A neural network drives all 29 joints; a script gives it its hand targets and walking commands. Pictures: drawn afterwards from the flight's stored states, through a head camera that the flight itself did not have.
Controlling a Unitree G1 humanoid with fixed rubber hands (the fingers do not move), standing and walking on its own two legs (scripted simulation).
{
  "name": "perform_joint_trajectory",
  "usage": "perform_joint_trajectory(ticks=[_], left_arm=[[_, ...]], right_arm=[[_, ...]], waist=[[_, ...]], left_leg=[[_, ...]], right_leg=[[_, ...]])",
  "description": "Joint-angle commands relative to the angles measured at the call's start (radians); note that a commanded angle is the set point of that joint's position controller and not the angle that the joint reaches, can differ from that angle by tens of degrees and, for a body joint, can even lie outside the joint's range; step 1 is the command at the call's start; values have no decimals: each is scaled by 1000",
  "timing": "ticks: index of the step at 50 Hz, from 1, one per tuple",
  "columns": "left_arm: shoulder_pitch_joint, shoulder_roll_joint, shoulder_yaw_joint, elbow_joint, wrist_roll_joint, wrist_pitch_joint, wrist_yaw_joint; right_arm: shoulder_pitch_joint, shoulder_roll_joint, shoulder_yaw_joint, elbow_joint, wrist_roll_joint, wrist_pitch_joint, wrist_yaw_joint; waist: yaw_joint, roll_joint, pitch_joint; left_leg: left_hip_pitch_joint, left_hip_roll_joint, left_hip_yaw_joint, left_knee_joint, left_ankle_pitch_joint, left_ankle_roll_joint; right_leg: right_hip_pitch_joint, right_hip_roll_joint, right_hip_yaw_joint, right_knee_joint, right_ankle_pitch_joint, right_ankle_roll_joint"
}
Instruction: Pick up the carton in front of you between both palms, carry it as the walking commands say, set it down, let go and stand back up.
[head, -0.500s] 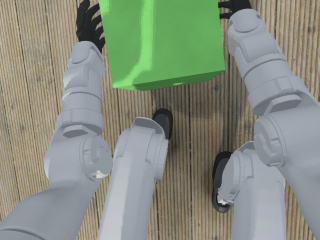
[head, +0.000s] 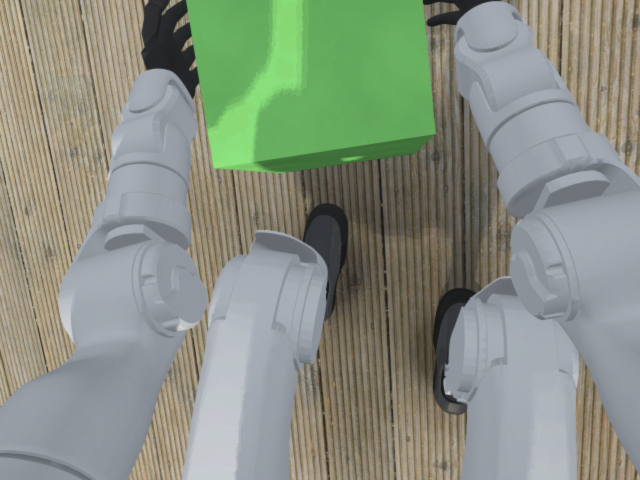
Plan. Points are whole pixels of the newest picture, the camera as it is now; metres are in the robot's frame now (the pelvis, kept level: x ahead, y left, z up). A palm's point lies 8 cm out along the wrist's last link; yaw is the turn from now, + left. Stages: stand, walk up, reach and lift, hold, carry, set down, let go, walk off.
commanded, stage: set down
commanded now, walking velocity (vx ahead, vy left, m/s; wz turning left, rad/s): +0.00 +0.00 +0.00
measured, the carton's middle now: (325, 76) +0.49 +0.15 -0.25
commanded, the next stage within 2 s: let go in 1.74 s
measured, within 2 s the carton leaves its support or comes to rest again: rests again in 0.22 s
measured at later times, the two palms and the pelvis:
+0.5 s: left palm (175, 92) +0.44 +0.30 -0.17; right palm (478, 5) +0.55 +0.00 -0.19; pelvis +0.00 +0.00 +0.00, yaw +1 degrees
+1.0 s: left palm (114, 95) +0.43 +0.33 -0.10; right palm out of the picture +0.58 -0.01 -0.10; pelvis +0.00 +0.02 +0.03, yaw +1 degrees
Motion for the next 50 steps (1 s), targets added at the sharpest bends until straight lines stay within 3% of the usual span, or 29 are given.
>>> perform_joint_trajectory(ticks=[1,12,17,20,23,25,33,37,40,45,50], left_arm=[[-391,-648,-166,-30,-37,-25,-153],[-344,-544,-117,20,-11,-37,-142],[-308,-471,-97,48,-22,-60,-117],[-219,-286,-54,81,-32,-97,-64],[-64,72,-9,123,-73,-163,47],[-61,132,-20,127,-120,-191,77],[-117,165,-138,9,-252,-220,75],[-49,186,-137,-84,-265,-206,92],[22,189,-128,-156,-258,-179,106],[76,163,-124,-367,-199,-106,136],[76,73,-172,-415,-171,-47,137]], right_arm=[[-458,604,137,-189,53,-79,163],[-351,490,78,-110,-2,-72,165],[-365,396,88,-114,0,-78,148],[-354,191,96,-126,18,-90,105],[-290,-169,108,-110,73,-97,26],[-301,-202,143,-89,108,-91,13],[-373,-131,257,-219,249,-87,56],[-334,-170,221,-282,234,-70,44],[-283,-200,161,-317,185,-46,28],[-212,-236,44,-375,129,4,21],[-149,-251,-18,-285,128,22,57]], waist=[[19,-250,-890],[-16,-204,-769],[-9,-197,-765],[10,-196,-773],[36,-200,-796],[43,-210,-827],[89,-249,-940],[100,-239,-1131],[86,-233,-1229],[67,-131,-1313],[34,-53,-1125]], left_leg=[[633,-92,76,24,184,16],[576,-87,63,36,164,14],[605,-78,66,43,169,7],[640,-62,72,43,182,1],[682,-29,76,26,203,-5],[684,-18,72,21,222,0],[721,-6,80,9,290,24],[861,-14,92,-11,352,20],[967,-34,102,-42,356,21],[1161,-62,112,-137,280,13],[1104,-72,93,-231,117,0]], right_leg=[[250,-14,44,-292,203,-17],[200,-25,55,-277,205,-23],[214,-35,55,-269,195,-14],[255,-54,57,-270,191,5],[305,-83,73,-280,182,31],[338,-99,88,-283,201,31],[418,-111,80,-252,231,29],[498,-96,46,-248,237,35],[517,-77,10,-268,191,36],[458,-40,-49,-335,76,22],[342,-35,-58,-397,-18,-5]])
